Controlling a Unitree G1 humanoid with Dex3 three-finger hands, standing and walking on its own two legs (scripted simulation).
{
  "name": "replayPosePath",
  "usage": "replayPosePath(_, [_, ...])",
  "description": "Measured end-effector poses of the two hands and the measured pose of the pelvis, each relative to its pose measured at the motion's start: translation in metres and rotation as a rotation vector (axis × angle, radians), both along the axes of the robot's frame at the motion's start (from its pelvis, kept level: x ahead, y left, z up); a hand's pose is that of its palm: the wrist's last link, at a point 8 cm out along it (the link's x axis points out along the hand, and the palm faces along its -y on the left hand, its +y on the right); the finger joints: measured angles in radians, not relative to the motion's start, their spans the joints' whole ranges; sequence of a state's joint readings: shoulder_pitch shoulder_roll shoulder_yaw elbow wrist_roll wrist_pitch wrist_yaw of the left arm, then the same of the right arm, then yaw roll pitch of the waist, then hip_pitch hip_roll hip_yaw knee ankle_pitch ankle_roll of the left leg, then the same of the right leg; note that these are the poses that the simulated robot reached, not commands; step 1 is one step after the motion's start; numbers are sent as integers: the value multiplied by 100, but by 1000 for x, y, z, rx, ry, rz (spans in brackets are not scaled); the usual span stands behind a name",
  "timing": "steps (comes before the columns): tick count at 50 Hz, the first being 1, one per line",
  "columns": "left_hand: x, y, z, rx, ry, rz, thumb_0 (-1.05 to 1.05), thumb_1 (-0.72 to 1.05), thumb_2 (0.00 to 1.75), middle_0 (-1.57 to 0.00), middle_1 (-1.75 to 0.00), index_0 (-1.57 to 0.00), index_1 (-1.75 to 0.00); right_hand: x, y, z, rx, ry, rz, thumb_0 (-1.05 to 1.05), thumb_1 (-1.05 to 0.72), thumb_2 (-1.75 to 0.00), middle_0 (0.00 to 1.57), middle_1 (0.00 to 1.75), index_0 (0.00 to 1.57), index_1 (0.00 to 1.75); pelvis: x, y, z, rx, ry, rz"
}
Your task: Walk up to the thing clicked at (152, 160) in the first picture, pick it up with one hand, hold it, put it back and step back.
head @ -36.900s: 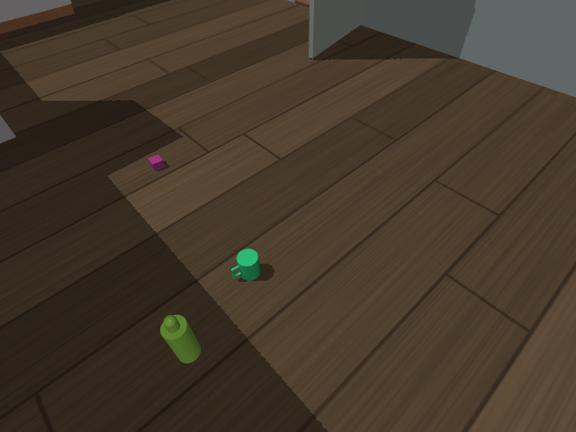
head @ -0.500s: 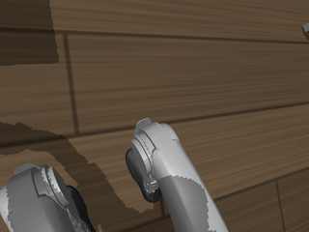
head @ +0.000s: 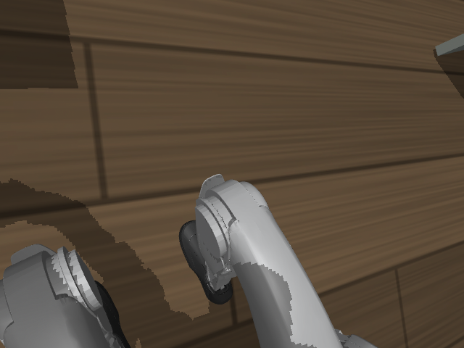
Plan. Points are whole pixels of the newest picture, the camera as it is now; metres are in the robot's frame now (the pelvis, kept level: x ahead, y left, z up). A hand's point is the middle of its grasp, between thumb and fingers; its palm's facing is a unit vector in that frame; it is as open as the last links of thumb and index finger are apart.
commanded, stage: rest palm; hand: left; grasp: from above
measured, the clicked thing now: out of the picture +0.47 +0.34 -0.32
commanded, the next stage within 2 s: close in 1.24 s
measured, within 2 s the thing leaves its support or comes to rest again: neither
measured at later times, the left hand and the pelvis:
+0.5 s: hand out of the picture +0.46 +0.31 -0.25, palm faces -0.02 -0.47 -0.88, open 13.1 cm; pelvis +0.00 +0.00 -0.01, yaw -2 degrees
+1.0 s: hand out of the picture +0.46 +0.31 -0.28, palm faces +0.01 -0.48 -0.88, open 12.6 cm; pelvis +0.00 +0.00 -0.01, yaw -2 degrees
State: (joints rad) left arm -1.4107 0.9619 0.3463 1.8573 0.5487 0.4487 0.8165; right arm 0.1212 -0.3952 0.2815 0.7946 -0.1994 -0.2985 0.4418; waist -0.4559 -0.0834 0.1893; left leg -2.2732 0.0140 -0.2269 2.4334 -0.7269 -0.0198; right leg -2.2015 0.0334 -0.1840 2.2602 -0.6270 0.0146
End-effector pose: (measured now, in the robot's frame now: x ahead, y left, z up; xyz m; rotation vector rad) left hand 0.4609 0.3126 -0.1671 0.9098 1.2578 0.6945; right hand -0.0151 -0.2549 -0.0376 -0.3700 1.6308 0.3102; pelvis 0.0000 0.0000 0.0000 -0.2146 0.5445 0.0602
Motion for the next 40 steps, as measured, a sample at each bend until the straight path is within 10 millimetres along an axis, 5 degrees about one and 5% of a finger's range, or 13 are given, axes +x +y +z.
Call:
replayPosePath(8, [3,-13,-25,5,-11,-2,0,-31,83,-33,-71,-29,-76,-12,2,5,7,56,11,0,-92,-91,19,30,20,30,-2,-1,-4,-4,-12,-9])
replayPosePath(24, [0,6,-27,22,-10,27,0,-32,85,-30,-74,-26,-78,-10,16,-4,37,28,17,0,-92,-91,19,30,20,30,-3,4,-11,-24,-29,-17])
replayPosePath(40, [-4,5,-44,21,-11,22,0,-31,84,-31,-75,-27,-79,-6,16,7,25,44,56,0,-92,-91,19,30,20,30,-3,5,-10,-41,-36,-15])
